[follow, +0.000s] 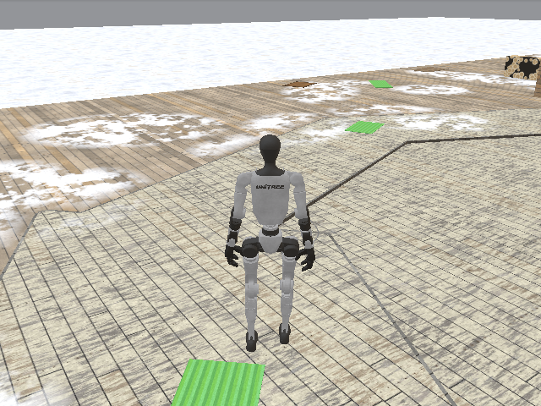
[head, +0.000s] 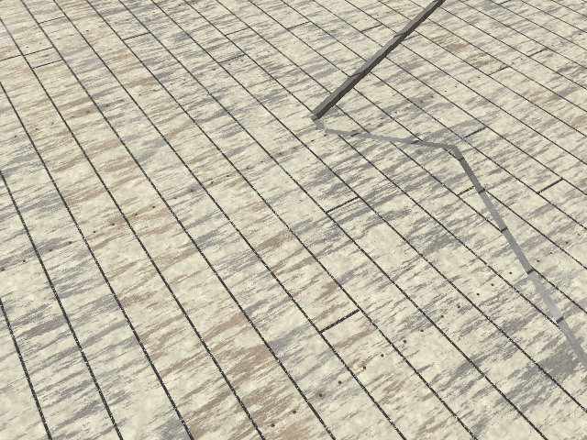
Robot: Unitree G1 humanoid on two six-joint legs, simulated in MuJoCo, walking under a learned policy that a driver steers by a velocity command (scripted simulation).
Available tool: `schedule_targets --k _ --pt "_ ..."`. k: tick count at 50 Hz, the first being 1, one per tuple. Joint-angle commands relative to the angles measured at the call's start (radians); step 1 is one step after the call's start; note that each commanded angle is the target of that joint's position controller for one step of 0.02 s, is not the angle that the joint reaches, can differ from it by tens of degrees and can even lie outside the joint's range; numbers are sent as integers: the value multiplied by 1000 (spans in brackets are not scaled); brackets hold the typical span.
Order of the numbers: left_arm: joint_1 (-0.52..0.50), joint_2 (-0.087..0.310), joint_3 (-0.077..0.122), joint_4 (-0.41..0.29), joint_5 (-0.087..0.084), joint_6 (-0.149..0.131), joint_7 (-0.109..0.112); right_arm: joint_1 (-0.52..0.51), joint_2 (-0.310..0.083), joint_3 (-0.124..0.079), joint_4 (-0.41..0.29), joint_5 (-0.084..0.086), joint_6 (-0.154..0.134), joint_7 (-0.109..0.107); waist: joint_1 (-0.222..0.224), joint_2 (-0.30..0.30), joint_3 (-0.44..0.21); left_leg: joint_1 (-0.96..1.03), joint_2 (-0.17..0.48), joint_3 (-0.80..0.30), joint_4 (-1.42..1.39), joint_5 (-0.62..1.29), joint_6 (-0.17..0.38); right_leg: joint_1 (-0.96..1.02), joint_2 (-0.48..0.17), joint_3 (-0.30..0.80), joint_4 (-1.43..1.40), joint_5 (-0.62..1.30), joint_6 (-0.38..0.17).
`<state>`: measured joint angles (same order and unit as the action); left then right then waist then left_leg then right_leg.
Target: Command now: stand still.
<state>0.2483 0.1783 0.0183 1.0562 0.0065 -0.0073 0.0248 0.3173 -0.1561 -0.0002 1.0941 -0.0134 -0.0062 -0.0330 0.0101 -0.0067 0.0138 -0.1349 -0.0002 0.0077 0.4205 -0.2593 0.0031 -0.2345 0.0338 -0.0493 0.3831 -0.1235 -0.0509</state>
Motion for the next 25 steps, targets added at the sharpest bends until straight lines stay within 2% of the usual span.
schedule_targets --k 1,12,25 --pt "46 68 10 4 0 -10 2 39 -80 -10 -13 3 -16 -5 7 34 49 -122 98 -108 -140 -4 40 86 -113 137 -63 -22 -8" --pt "83 48 -3 70 0 -6 11 81 -60 -2 15 3 -14 -8 -3 14 63 -87 95 -98 -133 50 50 78 -117 130 -57 21 5" --pt "106 27 -9 108 0 -3 16 101 -40 5 35 4 -16 -12 -2 17 72 -70 93 -93 -131 99 53 86 -123 125 -42 59 10"
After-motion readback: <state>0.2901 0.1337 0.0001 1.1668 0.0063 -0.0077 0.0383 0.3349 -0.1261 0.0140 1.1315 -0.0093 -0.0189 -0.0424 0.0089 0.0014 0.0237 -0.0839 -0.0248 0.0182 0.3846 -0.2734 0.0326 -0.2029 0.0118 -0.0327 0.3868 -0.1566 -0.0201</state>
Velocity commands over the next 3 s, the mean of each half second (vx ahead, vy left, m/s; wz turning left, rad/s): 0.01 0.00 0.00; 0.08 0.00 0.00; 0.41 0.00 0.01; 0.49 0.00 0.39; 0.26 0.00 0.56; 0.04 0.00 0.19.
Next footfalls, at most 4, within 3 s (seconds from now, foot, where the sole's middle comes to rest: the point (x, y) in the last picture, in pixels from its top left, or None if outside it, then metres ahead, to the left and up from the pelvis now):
1.10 right None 0.18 -0.10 -0.78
1.60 left None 0.53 0.04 -0.78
2.16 right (324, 311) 0.89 -0.05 -0.78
2.66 left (249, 348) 0.77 0.15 -0.78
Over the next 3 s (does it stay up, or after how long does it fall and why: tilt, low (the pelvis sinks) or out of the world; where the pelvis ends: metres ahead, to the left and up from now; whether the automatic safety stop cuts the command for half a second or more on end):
stays up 0.77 0.04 0.00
